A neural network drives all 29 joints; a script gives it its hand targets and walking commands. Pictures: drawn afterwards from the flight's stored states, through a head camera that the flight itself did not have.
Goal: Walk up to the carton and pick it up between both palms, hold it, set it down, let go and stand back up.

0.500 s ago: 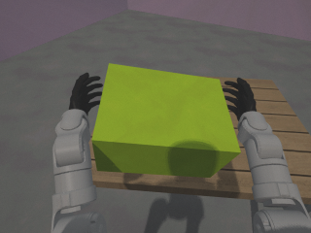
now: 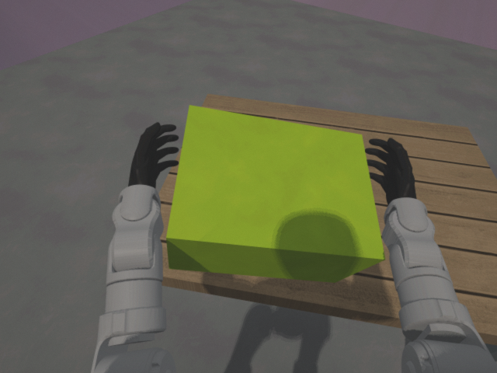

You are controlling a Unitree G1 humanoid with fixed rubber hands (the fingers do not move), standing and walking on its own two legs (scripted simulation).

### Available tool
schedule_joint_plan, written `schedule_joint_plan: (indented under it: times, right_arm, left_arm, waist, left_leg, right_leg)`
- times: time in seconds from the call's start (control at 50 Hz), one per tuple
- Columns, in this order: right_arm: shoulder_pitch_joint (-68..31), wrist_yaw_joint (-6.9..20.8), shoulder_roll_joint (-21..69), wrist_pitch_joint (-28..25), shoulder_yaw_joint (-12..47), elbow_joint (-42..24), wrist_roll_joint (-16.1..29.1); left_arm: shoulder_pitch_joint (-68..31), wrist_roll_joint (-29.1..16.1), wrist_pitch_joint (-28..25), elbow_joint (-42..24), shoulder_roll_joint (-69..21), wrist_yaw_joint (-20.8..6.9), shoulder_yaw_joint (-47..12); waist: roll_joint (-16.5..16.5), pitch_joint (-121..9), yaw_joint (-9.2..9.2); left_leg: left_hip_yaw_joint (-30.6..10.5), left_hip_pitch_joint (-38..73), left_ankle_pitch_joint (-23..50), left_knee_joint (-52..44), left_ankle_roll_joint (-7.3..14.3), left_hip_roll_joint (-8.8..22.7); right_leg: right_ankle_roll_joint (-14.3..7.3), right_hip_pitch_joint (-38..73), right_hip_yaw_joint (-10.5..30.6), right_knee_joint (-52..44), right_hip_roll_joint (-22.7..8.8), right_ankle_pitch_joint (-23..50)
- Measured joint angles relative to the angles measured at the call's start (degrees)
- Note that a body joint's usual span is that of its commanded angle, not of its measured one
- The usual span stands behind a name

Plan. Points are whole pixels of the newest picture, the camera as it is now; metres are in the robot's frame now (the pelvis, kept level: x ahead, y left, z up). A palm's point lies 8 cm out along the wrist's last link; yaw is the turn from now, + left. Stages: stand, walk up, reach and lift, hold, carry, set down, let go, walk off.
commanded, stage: set down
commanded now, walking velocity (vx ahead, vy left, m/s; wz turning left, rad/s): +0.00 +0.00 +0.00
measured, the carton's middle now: (267, 200) +0.38 +0.01 +0.08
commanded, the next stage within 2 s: none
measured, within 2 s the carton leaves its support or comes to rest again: neither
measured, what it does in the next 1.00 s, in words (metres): stands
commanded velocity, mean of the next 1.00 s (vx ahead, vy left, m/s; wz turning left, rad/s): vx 0.00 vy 0.00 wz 0.00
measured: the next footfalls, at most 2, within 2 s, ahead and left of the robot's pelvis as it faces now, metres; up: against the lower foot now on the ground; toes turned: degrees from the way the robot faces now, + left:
none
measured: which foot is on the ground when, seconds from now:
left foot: down 0.00-1.00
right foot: down 0.00-1.00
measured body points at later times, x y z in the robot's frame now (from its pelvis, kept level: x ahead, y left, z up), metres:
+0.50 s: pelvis +0.00 +0.00 +0.00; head +0.01 +0.02 +0.45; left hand +0.38 +0.19 +0.12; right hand +0.40 -0.20 +0.12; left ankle -0.02 +0.15 -0.75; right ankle +0.02 -0.13 -0.75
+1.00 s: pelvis +0.01 -0.01 +0.00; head +0.04 +0.00 +0.45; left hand +0.40 +0.18 +0.09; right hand +0.43 -0.21 +0.10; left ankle -0.02 +0.15 -0.75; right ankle +0.02 -0.13 -0.75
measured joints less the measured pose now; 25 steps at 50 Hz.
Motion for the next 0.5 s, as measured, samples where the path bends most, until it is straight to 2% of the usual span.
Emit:
schedule_joint_plan:
  times: [0.12,0.26,0.5]
  right_arm:
    - [-0.88,0.10,-2.04,-0.44,1.42,1.92,1.59]
    - [-1.35,0.08,-2.90,-0.33,2.73,3.52,2.65]
    - [-3.74,1.72,-2.49,-2.61,-0.35,9.33,-0.38]
  left_arm:
    - [-0.06,0.52,-0.05,0.67,-0.76,1.68,-0.86]
    - [0.33,0.60,-0.20,1.60,-1.39,1.94,-0.24]
    - [-0.46,0.03,-3.55,7.31,-1.57,3.28,0.15]
  waist:
    - [0.23,-0.71,-0.22]
    - [1.26,-1.15,-0.45]
    - [1.02,-1.74,1.51]
  left_leg:
    - [0.37,-0.22,-0.29,-0.25,-0.07,0.32]
    - [0.61,0.15,-0.40,-0.67,0.15,0.21]
    - [1.07,-2.24,0.25,-0.74,0.17,-0.06]
  right_leg:
    - [-0.08,-0.50,0.32,-0.01,0.31,-0.29]
    - [0.15,-0.31,0.48,-0.13,0.18,-0.52]
    - [0.02,-3.03,0.94,0.14,-0.08,0.12]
